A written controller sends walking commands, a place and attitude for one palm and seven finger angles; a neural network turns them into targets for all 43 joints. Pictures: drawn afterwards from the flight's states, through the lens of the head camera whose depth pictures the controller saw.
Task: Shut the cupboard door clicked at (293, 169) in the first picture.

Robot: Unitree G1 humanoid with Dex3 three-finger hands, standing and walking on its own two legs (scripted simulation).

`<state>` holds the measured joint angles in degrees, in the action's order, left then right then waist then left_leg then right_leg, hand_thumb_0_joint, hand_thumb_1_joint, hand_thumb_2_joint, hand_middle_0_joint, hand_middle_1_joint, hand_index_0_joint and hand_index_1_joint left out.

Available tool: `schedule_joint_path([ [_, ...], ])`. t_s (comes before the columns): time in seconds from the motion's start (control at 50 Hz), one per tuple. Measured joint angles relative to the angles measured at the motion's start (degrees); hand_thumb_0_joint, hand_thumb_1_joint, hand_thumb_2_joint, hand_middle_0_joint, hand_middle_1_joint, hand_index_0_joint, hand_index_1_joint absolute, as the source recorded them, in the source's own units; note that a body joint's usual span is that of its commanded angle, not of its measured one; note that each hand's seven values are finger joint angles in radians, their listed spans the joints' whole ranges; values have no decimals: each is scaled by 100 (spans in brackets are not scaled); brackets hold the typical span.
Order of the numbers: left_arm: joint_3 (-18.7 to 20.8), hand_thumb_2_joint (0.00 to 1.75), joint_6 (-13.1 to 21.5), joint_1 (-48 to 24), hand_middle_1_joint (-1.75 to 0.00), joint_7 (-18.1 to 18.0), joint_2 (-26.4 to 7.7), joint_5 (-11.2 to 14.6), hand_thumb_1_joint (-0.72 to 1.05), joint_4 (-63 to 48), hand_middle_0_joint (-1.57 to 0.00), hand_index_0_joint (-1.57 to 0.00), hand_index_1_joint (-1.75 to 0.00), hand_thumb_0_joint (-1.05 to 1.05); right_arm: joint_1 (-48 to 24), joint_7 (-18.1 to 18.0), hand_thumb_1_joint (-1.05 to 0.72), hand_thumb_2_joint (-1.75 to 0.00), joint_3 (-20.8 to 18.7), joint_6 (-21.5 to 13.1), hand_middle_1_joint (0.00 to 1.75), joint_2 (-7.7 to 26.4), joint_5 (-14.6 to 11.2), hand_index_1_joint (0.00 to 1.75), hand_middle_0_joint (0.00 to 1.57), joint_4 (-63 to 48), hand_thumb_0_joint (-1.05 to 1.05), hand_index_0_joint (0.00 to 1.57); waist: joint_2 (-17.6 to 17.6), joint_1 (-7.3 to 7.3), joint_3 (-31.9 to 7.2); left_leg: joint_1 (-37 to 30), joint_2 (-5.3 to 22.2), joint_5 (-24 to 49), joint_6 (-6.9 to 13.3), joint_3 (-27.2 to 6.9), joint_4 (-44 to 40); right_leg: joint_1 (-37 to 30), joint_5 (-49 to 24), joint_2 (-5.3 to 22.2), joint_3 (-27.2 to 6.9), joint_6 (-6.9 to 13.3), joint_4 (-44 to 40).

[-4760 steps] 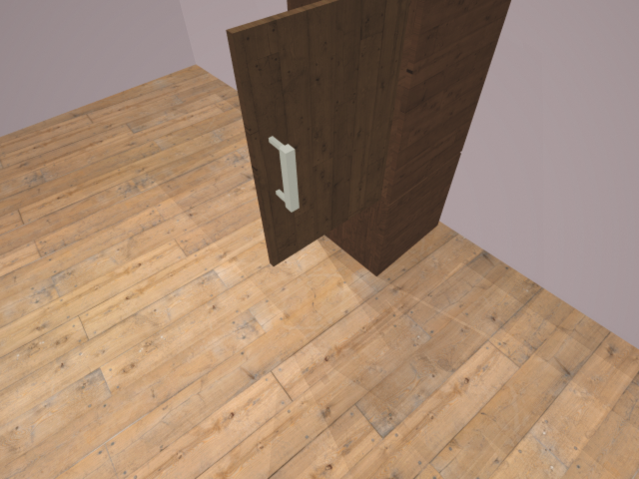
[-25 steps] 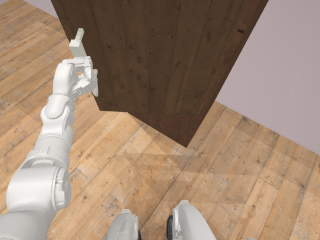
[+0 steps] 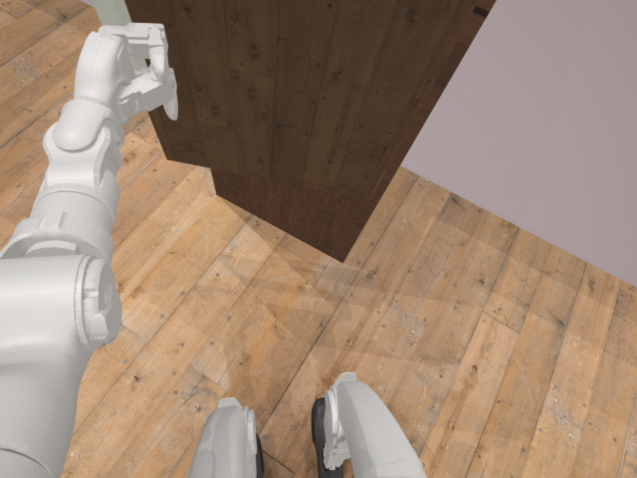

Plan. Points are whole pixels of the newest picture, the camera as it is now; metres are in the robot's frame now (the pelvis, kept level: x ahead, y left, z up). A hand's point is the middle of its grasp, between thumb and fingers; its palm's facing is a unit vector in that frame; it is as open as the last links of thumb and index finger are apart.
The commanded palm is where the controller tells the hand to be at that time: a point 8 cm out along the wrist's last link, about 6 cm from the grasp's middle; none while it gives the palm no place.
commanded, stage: push the door shut along its arc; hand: left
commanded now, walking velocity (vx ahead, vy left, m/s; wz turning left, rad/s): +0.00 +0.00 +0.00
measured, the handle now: (133, 35) +0.63 +0.15 +0.08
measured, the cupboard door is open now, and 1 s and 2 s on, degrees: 20 13 11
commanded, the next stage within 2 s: pull the fist back off the door in 0.80 s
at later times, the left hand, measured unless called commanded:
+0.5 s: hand (216, 45) +0.61 +0.06 +0.09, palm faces -0.36 -0.93 -0.01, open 3.0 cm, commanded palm +0.61 +0.10 +0.08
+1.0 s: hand (225, 32) +0.62 +0.05 +0.09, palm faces -0.20 -0.97 +0.10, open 3.1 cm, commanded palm +0.63 +0.05 +0.08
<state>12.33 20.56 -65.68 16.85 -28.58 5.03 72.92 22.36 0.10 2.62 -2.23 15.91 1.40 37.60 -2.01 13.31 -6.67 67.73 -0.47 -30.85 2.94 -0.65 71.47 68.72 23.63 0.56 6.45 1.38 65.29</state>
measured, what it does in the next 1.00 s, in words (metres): stands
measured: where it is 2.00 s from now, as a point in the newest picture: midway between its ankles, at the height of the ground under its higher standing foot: (290, 476)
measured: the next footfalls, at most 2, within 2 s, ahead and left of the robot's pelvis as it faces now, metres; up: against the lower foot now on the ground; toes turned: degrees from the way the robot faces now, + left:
none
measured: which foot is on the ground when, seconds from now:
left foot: down 0.00-1.00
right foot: down 0.00-1.00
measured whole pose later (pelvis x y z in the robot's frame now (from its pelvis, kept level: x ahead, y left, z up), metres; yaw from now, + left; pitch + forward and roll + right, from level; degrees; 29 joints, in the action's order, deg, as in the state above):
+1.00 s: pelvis +0.01 -0.02 -0.02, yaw -1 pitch +33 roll -5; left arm 15.8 10.0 -83.4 11.2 -31.6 2.3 79.3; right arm 23.5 0.3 3.4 -5.0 15.6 4.1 38.0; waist -3.2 17.8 -6.4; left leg 75.7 1.6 -32.9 1.1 -2.5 75.8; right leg 76.5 25.0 -1.4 8.2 3.2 68.6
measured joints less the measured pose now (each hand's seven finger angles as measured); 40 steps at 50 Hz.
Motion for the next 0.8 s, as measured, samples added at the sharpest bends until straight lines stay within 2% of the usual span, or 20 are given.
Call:
schedule_joint_path([
  [0.14, -54, 90, -159, -236, -150, 128, -83, -146, 90, 75, -130, -130, -150, 1, 103, 50, -91, -90, 44, 66, 30, -69, 32, 30, 20, 4, 1, 20, -66, 110, 18, 34, 41, -78, 8, 10, 9, 37, 43, -47, -15, -15, -23],
  [0.26, 160, 90, -295, -322, -150, 256, -82, -186, 90, 69, -130, -129, -150, 1, 159, 57, -91, -90, 65, 116, 30, -100, 46, 30, 20, -35, 1, 20, -100, 215, -4, -16, 98, -141, 6, 57, -37, 26, 77, -111, -65, -11, -62],
  [0.38, 366, 90, -385, -552, -150, 278, -257, -326, 90, 193, -130, -129, -150, 1, 162, 46, -91, -90, 90, 135, 30, -87, 61, 30, 20, -162, 0, 20, -128, 365, 36, 2, 159, -212, -8, 103, -17, 89, 122, -174, -112, 8, -24],
  [0.52, 446, 91, -445, -671, -150, 501, -447, -386, 89, 131, -130, -129, -150, -1, 183, 15, -91, -90, 82, 155, 30, -85, 62, 30, 20, -189, 0, 20, -132, 379, 73, 101, 200, -267, -42, 143, 29, 240, 177, -215, -151, 41, 72],
  [0.66, 240, 91, -677, -979, -150, 663, -582, -378, 85, 252, -130, -130, -150, -4, 138, -37, -91, -90, 77, 76, 30, -102, 59, 30, 20, -77, 0, 20, -86, 352, 85, 243, 203, -261, -103, 46, 104, 351, 198, -212, -56, 105, 138],
  [0.8, -50, 93, -861, -1356, -150, 716, -693, -374, 87, 415, -130, -131, -150, -2, 31, -86, -91, -90, 47, -99, 30, -74, 98, 30, 20, 82, 0, 20, -44, 416, 66, 470, 203, -252, -156, -81, 262, 519, 200, -203, 72, 168, 243],
])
